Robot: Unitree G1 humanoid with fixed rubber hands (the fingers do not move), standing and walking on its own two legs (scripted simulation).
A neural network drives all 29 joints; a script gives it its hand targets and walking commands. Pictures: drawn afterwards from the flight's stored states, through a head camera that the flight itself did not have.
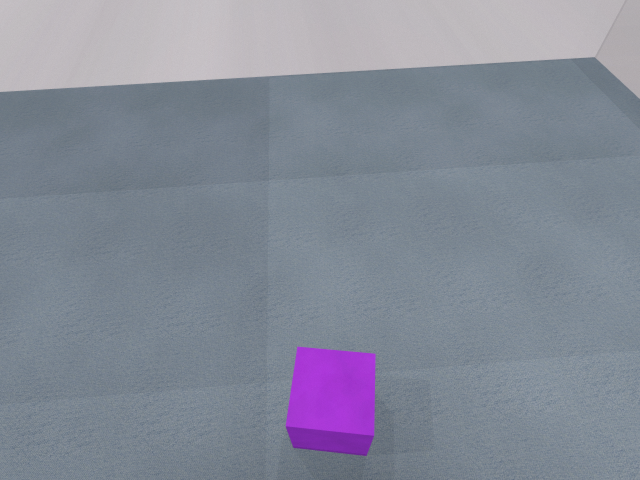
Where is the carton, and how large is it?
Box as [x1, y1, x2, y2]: [286, 347, 375, 455]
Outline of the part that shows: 297,347 286,420 286,428 293,447 366,455 373,437 375,354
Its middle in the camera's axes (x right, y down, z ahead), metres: +0.03 +0.45 +1.07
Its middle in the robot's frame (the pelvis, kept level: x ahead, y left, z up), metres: +0.40 +0.01 -0.65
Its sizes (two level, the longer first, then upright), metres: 0.210 0.200 0.250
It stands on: the floor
